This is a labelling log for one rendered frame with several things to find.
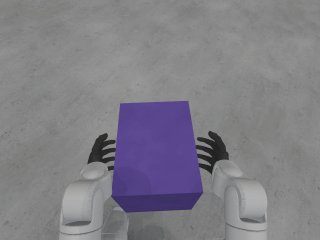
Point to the robot left forearm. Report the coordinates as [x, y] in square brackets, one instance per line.
[82, 205]

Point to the robot left shin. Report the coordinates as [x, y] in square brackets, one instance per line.
[118, 209]

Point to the left robot hand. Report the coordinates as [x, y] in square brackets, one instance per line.
[97, 153]

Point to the carton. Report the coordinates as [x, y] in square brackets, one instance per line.
[156, 165]

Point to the right robot hand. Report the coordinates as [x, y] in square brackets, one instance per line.
[218, 152]

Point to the robot right forearm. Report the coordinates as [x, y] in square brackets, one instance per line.
[245, 202]

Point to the robot left thigh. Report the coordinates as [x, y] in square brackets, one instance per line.
[115, 226]

